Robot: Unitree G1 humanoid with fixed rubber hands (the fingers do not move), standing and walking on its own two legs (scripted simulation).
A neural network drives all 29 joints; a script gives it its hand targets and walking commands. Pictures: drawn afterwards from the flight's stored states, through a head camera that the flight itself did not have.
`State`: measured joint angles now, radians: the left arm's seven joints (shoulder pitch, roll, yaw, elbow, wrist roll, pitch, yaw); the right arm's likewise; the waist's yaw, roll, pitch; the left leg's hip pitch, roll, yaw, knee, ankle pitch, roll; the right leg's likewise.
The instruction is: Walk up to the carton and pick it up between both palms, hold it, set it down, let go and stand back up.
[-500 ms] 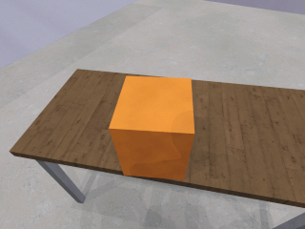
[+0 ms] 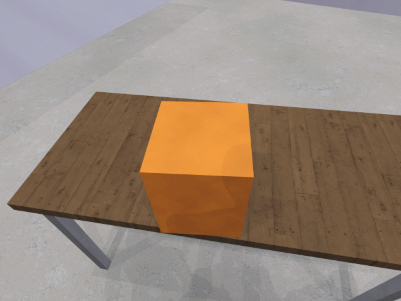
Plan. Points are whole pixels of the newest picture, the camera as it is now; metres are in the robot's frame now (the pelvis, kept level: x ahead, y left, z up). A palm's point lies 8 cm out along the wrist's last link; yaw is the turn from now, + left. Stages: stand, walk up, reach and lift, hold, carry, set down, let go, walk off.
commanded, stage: walk up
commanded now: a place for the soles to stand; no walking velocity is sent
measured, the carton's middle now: (202, 171) +0.41 +0.02 +0.01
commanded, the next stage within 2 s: reach and lift in 0.02 s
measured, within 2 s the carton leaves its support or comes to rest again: neither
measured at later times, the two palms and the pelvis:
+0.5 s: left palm out of the picture +0.11 +0.24 -0.10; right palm out of the picture +0.12 -0.26 -0.10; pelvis -0.03 -0.03 -0.01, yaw +1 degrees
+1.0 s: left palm out of the picture +0.14 +0.24 -0.07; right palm out of the picture +0.14 -0.22 -0.07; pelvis -0.01 -0.01 +0.00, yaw +0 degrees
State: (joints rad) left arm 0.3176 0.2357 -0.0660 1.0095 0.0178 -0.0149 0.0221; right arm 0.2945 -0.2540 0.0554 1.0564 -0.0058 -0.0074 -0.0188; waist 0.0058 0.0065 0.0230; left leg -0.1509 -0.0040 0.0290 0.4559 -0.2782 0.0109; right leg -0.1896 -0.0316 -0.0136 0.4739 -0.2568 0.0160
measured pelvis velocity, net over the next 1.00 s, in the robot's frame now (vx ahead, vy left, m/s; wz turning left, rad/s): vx -0.01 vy -0.01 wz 0.00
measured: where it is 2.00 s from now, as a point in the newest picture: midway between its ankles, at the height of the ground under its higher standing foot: outside the picture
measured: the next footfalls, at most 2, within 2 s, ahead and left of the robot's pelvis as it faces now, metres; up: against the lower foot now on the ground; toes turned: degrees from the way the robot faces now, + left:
none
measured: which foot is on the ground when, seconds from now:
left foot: down 0.00-1.00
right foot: down 0.00-1.00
